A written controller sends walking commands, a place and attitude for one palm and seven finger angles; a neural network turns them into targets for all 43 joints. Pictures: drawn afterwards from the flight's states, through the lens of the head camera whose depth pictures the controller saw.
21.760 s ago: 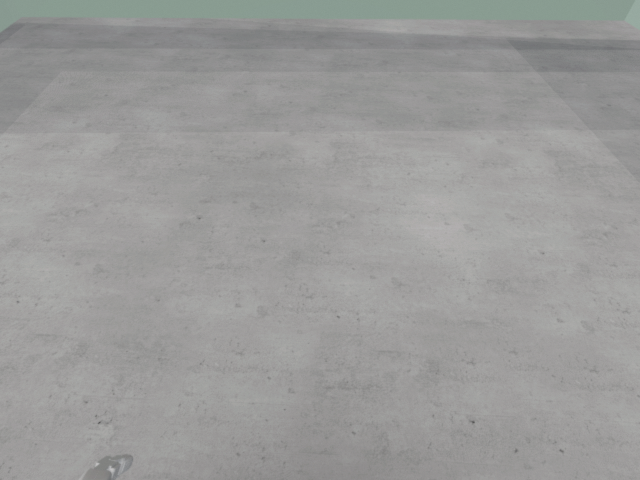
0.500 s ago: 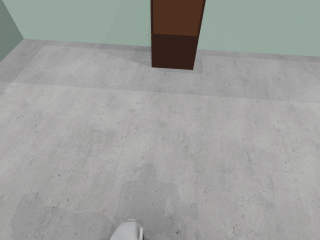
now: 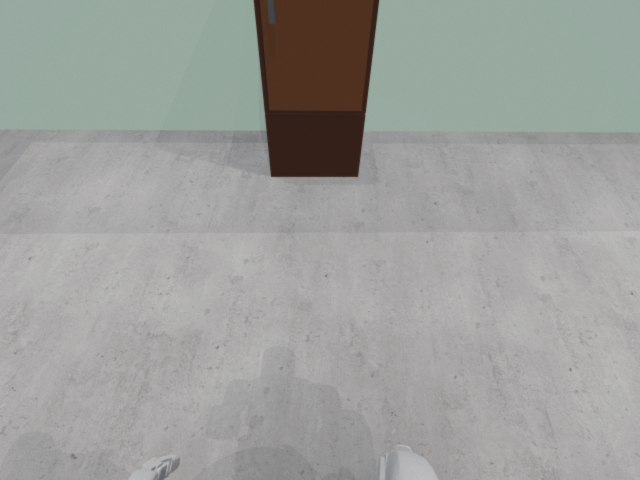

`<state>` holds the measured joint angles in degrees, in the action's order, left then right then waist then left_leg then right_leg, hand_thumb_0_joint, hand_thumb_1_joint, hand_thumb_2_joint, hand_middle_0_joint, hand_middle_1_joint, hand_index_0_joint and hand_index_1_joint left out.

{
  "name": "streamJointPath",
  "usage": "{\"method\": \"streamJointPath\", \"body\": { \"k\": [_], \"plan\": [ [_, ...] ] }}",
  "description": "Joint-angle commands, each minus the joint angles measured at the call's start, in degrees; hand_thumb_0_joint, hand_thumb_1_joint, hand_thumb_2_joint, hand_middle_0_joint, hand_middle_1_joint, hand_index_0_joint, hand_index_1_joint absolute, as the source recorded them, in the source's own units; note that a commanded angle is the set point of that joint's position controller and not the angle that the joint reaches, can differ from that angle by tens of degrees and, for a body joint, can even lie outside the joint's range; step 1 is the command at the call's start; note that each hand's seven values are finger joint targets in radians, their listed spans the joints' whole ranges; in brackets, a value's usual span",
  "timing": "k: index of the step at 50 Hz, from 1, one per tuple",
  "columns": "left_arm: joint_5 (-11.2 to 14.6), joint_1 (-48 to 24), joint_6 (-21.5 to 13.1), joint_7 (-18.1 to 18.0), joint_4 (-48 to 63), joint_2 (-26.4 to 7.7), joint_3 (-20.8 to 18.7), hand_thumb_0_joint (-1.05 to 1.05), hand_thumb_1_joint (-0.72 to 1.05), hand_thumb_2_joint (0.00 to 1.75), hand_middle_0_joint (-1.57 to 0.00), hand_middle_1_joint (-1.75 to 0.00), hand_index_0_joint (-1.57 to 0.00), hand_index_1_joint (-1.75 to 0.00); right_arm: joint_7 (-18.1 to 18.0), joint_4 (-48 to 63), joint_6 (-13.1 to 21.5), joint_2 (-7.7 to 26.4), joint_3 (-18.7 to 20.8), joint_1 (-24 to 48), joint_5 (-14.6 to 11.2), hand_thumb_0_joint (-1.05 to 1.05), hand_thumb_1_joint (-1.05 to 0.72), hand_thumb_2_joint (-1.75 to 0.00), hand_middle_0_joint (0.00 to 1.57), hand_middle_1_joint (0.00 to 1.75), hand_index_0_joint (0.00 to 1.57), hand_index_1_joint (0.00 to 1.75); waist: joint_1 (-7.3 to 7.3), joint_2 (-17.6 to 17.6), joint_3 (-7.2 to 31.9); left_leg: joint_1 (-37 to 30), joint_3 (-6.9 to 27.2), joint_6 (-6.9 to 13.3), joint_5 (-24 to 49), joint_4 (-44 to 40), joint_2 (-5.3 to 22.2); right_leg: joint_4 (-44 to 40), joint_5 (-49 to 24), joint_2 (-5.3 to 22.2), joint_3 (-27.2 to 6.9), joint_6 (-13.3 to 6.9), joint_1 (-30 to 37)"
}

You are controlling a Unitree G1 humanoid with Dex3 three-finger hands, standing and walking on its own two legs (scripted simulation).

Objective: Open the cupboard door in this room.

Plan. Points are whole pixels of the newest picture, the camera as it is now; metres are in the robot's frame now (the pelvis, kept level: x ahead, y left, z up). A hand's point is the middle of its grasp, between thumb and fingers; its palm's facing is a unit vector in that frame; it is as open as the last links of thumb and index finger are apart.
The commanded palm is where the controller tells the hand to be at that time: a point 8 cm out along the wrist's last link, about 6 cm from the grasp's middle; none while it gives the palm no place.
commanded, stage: turn or walk to find it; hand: left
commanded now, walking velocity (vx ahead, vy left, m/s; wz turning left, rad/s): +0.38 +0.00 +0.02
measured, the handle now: out of the picture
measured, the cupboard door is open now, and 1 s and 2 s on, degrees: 0 0 0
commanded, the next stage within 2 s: stand and wait in 0.46 s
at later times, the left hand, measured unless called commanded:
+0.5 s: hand (239, 459) +0.19 +0.13 -0.17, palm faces +0.11 -0.97 -0.22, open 7.2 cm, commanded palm none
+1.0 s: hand (229, 354) +0.35 +0.17 -0.18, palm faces +0.08 -0.97 -0.22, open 7.3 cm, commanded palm none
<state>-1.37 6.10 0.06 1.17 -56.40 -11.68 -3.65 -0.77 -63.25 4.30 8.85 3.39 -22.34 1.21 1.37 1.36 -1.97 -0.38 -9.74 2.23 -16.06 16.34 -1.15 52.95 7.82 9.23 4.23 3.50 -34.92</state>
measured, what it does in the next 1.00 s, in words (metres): walks ahead: right foot, then left foot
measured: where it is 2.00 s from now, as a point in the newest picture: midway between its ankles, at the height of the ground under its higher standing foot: (329, 445)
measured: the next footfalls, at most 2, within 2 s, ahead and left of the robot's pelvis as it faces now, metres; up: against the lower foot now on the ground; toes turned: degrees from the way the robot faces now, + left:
right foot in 0.14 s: +0.22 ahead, -0.16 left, +0.00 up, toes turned -10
left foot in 0.64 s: +0.39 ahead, +0.09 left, +0.00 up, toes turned +12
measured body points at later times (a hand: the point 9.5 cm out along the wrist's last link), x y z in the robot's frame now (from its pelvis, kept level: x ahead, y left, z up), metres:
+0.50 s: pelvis +0.21 -0.06 +0.00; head +0.23 -0.07 +0.45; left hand +0.18 +0.18 -0.15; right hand +0.30 -0.30 -0.15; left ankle +0.29 +0.10 -0.69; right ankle +0.18 -0.15 -0.74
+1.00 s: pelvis +0.32 -0.01 -0.01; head +0.32 -0.02 +0.44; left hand +0.35 +0.22 -0.16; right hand +0.40 -0.24 -0.16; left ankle +0.36 +0.09 -0.74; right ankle +0.34 -0.14 -0.74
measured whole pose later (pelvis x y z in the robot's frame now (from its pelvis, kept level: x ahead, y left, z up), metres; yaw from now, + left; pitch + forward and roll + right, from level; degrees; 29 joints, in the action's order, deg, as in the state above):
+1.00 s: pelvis +0.32 -0.01 -0.01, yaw +2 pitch -2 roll +2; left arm -1.2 12.8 -0.3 -1.9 -62.2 -9.9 -1.5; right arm -1.1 -61.5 1.1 9.0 2.7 -9.2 1.0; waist -1.0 1.2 -1.7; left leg 13.7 -10.6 2.4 -12.3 28.2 0.9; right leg 35.3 17.1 6.0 4.7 3.1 -15.1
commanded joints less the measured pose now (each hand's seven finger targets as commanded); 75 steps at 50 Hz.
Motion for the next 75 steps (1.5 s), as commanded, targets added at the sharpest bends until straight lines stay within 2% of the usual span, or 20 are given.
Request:
{"method": "streamJointPath", "body": {
  "k": [1,4,6,7,8,9,12,15,26,30,31,32,33,34,39,47,50,54,59,75],
  "plan": [
    [0.25,-6.94,-1.7,0.67,5.81,-0.89,0.52,0.0,0.9,0.9,-0.2,-0.3,-0.2,-0.3,-0.48,1.2,0.84,8.02,1.21,-4.3,0.32,0.0,-0.9,-0.9,0.2,0.3,0.2,0.3,1.65,-6.33,-5.26,-1.68,9.57,6.74,24.93,-3.62,18.02,-12.54,2.14,-0.85,0.78,-1.79,-2.25],
    [0.27,-2.69,-2.27,0.61,4.72,-1.82,0.26,0.0,0.9,0.9,-0.2,-0.3,-0.2,-0.3,-0.39,0.64,0.39,9.15,1.37,-3.34,0.44,0.0,-0.9,-0.9,0.2,0.3,0.2,0.3,-0.62,-6.83,-3.0,-0.13,7.8,5.32,33.02,2.16,17.49,-17.72,4.09,-3.91,3.32,-3.67,8.54],
    [-0.15,12.15,-3.56,0.34,-0.14,-4.77,-0.52,0.0,0.9,0.9,-0.2,-0.3,-0.2,-0.3,-0.18,0.53,0.32,9.79,1.51,-2.25,-0.08,0.0,-0.9,-0.9,0.2,0.3,0.2,0.3,-7.1,-2.75,5.7,2.93,4.89,2.23,37.81,19.58,13.53,-24.55,-1.01,-6.47,4.71,-4.77,28.08],
    [-0.74,20.82,-4.37,-0.41,-2.87,-10.29,-1.85,0.0,0.9,0.9,-0.2,-0.3,-0.2,-0.3,0.51,0.97,0.32,7.64,1.13,-3.42,-0.69,0.0,-0.9,-0.9,0.2,0.3,0.2,0.3,-10.17,7.39,12.42,16.51,2.75,0.08,22.02,35.9,9.12,-25.57,-3.53,4.02,-6.52,-7.55,44.62],
    [-0.05,25.88,-4.32,-1.05,-4.8,-15.97,-3.18,0.0,0.9,0.9,-0.2,-0.3,-0.2,-0.3,0.57,2.79,0.26,4.16,0.17,-4.86,-0.92,0.0,-0.9,-0.9,0.2,0.3,0.2,0.3,-9.41,18.61,16.53,31.37,3.98,-2.26,-15.4,52.75,0.16,-29.87,-14.75,18.22,-28.65,-12.71,53.49],
    [0.81,22.93,-3.99,-1.41,-4.24,-15.38,-3.02,0.0,0.9,0.9,-0.2,-0.3,-0.2,-0.3,0.24,3.59,-0.39,5.57,0.38,-1.27,-1.15,0.0,-0.9,-0.9,0.2,0.3,0.2,0.3,-9.05,11.38,12.83,33.61,10.9,-1.08,-15.86,60.05,2.85,-33.41,-11.65,19.47,-28.43,-14.86,47.78],
    [0.96,10.08,-4.21,-1.36,-1.51,-7.78,-1.03,0.0,0.9,0.9,-0.2,-0.3,-0.2,-0.3,0.92,3.03,-1.26,3.42,0.79,3.65,-0.44,0.0,-0.9,-0.9,0.2,0.3,0.2,0.3,-3.76,0.57,0.03,33.75,11.92,-1.23,-1.79,59.87,9.04,-39.09,6.4,13.41,-17.27,-10.56,26.74],
    [0.4,8.74,-4.88,-1.4,-2.15,-3.64,0.05,0.0,0.9,0.9,-0.2,-0.3,-0.2,-0.3,1.31,1.92,-2.92,1.71,0.47,0.35,0.28,0.0,-0.9,-0.9,0.2,0.3,0.2,0.3,-0.56,5.27,-0.68,30.29,9.82,-2.98,2.85,54.07,9.49,-41.39,4.79,8.58,-6.56,-8.38,20.14],
    [0.13,17.03,-5.32,-1.71,-6.42,-4.97,0.54,0.0,0.9,0.9,-0.2,-0.3,-0.2,-0.3,2.63,8.15,-2.23,1.65,-0.65,17.57,0.23,0.0,-0.9,-0.9,0.2,0.3,0.2,0.3,-4.08,5.26,-4.32,30.69,3.9,-4.39,5.65,22.95,7.9,-39.44,-14.67,7.61,-1.35,-10.57,29.77],
    [0.53,16.68,-4.39,-2.29,-7.39,-5.65,0.76,0.0,0.9,0.9,-0.2,-0.3,-0.2,-0.3,1.59,5.99,-1.42,3.45,-0.88,12.87,0.12,0.0,-0.9,-0.9,0.2,0.3,0.2,0.3,-1.38,4.62,0.16,15.88,1.56,-3.35,9.89,12.4,4.35,-28.78,-28.01,5.53,1.65,-8.04,30.57],
    [0.75,16.81,-4.06,-2.41,-7.37,-5.04,1.06,0.0,0.9,0.9,-0.2,-0.3,-0.2,-0.3,1.2,4.36,-1.03,5.76,-0.42,7.73,0.29,0.0,-0.9,-0.9,0.2,0.3,0.2,0.3,0.67,1.42,4.28,6.01,2.56,-2.76,19.31,8.87,5.39,-20.73,-25.67,3.26,3.48,-5.83,27.79],
    [1.06,18.03,-3.89,-2.43,-6.93,-3.16,1.55,0.0,0.9,0.9,-0.2,-0.3,-0.2,-0.3,0.7,3.08,-0.62,10.82,0.6,1.64,0.53,0.0,-0.9,-0.9,0.2,0.3,0.2,0.3,2.34,-8.46,10.51,-7.38,11.63,0.25,38.07,11.21,14.69,-10.21,-9.09,-1.35,5.81,-3.0,18.39],
    [1.63,20.04,-3.8,-2.43,-6.71,-0.86,2.3,0.0,0.9,0.9,-0.2,-0.3,-0.2,-0.3,0.18,1.96,-0.93,14.49,1.25,-2.31,0.05,0.0,-0.9,-0.9,0.2,0.3,0.2,0.3,3.24,-17.53,15.25,-15.23,22.09,7.53,59.04,10.97,26.27,3.11,27.2,-6.29,5.52,-1.38,10.03],
    [1.22,19.08,-3.32,-3.05,-6.25,-1.57,2.08,0.0,0.9,0.9,-0.2,-0.3,-0.2,-0.3,-0.21,1.73,-1.66,13.97,0.71,-1.02,-0.53,0.0,-0.9,-0.9,0.2,0.3,0.2,0.3,2.42,-14.23,14.16,-10.94,19.46,10.09,60.02,9.73,27.61,8.05,31.65,-5.08,0.51,-2.13,10.31],
    [0.8,15.3,-1.2,-2.43,-7.79,1.06,2.04,0.0,0.9,0.9,-0.2,-0.3,-0.2,-0.3,-0.77,3.33,-1.65,7.07,-1.01,10.72,-0.4,0.0,-0.9,-0.9,0.2,0.3,0.2,0.3,-1.51,-9.7,2.58,10.99,11.02,5.56,33.81,1.57,18.61,2.51,19.74,-2.12,-1.28,-0.89,15.23],
    [0.05,15.57,0.13,-2.7,-6.8,1.99,2.26,0.0,0.9,0.9,-0.2,-0.3,-0.2,-0.3,-0.61,3.68,-2.76,6.06,0.02,12.39,-0.14,0.0,-0.9,-0.9,0.2,0.3,0.2,0.3,-3.13,-6.67,0.61,17.98,12.12,5.04,3.01,-1.46,16.32,-16.73,9.69,-3.74,0.71,-0.6,22.61],
    [-0.15,16.05,-0.62,-3.02,-7.19,-1.23,2.45,0.0,0.9,0.9,-0.2,-0.3,-0.2,-0.3,-0.36,3.19,-3.3,3.83,-0.54,11.65,-0.75,0.0,-0.9,-0.9,0.2,0.3,0.2,0.3,-3.51,-0.5,-1.74,19.48,8.85,-0.15,-3.51,4.26,10.65,-31.7,4.05,-1.3,-3.64,-1.44,25.26],
    [0.61,9.34,-1.69,-2.8,-5.37,-4.61,2.51,0.0,0.9,0.9,-0.2,-0.3,-0.2,-0.3,0.1,1.13,-4.15,2.63,-1.45,6.89,-0.31,0.0,-0.9,-0.9,0.2,0.3,0.2,0.3,-0.09,11.38,-4.96,10.25,5.79,-3.0,2.17,7.1,6.39,-39.37,11.34,3.48,-9.45,-6.01,13.27],
    [1.19,12.07,-1.92,-3.18,-6.05,-2.53,2.91,0.0,0.9,0.9,-0.2,-0.3,-0.2,-0.3,-0.29,-1.46,-2.73,3.39,-2.22,3.99,-0.62,0.0,-0.9,-0.9,0.2,0.3,0.2,0.3,-1.28,-0.78,-0.12,8.56,7.51,-1.96,12.31,2.66,9.13,-33.74,-2.39,-0.47,-4.0,-4.36,22.93],
    [1.16,16.0,-1.72,-3.93,-8.38,-0.07,3.32,0.0,0.9,0.9,-0.2,-0.3,-0.2,-0.3,-1.21,-3.95,-3.49,1.12,-2.12,1.27,-0.83,0.0,-0.9,-0.9,0.2,0.3,0.2,0.3,-1.27,-0.19,-2.81,7.61,6.46,-2.41,10.54,3.29,9.1,-35.66,-4.61,-0.7,-3.47,-4.68,23.73]
  ]
}}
